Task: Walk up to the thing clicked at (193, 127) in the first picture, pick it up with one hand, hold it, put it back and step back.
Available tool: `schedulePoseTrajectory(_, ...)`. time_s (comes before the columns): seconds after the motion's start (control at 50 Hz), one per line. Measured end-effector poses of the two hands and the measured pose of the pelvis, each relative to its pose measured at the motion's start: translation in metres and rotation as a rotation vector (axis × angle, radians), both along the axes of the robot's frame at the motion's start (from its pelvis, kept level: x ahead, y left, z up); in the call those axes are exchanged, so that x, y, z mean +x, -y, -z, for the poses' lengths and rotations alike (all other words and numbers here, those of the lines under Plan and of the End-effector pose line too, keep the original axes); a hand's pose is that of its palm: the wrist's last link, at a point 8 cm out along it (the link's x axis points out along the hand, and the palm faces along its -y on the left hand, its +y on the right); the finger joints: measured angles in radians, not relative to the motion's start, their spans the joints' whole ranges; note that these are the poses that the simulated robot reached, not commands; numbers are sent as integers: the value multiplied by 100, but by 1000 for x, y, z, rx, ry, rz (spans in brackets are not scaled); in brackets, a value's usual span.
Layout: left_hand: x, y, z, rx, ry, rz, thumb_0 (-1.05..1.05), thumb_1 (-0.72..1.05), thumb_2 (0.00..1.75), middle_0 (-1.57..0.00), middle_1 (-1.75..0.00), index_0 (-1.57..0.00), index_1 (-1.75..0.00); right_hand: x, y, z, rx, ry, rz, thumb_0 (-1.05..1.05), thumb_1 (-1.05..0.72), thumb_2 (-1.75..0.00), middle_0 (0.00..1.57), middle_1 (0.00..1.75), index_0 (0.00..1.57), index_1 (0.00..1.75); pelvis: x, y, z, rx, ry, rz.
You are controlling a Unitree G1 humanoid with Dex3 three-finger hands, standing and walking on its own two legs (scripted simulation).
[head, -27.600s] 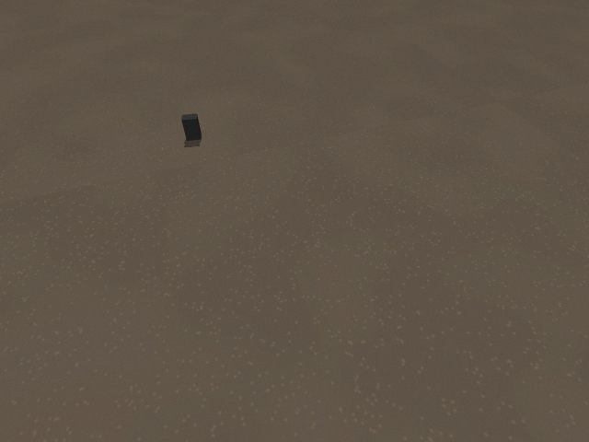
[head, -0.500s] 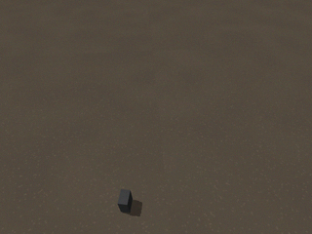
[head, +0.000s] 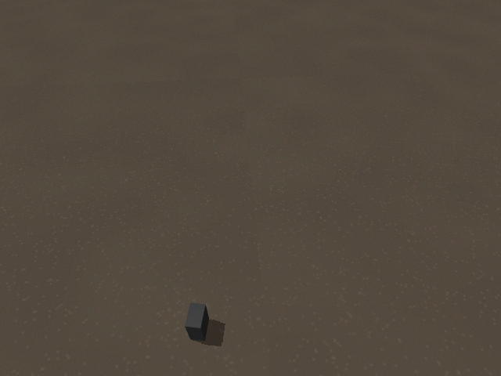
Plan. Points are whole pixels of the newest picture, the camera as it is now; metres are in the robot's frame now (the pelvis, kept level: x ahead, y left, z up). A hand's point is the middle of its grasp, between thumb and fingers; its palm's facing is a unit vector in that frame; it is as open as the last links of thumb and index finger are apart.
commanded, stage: stand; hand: left
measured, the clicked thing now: (197, 322) +0.49 +0.21 -0.71
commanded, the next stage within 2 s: none
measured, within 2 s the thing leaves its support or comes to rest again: neither
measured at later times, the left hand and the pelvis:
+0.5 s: hand out of the picture +0.05 +0.25 -0.16, palm faces -0.02 -0.94 -0.34, open 7.4 cm; pelvis -0.01 +0.00 +0.00, yaw +0 degrees
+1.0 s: hand out of the picture +0.07 +0.25 -0.16, palm faces -0.02 -0.94 -0.33, open 7.4 cm; pelvis +0.00 +0.00 +0.00, yaw +0 degrees
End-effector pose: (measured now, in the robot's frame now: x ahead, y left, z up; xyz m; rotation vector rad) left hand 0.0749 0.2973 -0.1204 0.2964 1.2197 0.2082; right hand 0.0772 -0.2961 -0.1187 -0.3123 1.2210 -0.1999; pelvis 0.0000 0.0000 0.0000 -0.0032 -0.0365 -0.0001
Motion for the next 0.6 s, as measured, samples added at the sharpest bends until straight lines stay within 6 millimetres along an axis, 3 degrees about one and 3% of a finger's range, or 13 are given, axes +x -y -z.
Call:
schedulePoseTrajectory(0.4, -23, -1, 1, 1, -42, -1, 0, 91, 90, -20, -30, -20, -30, -12, 3, 1, 0, -18, -6, 1, -90, -89, 21, 30, 20, 30, -6, 1, 0, 1, -1, 2)
schedulePoseTrajectory(0.6, -24, 0, 1, 4, -45, 2, 0, 91, 90, -20, -30, -20, -30, -15, 5, 2, 1, -29, -5, 1, -90, -89, 21, 30, 20, 30, -5, 3, 0, 1, -4, 1)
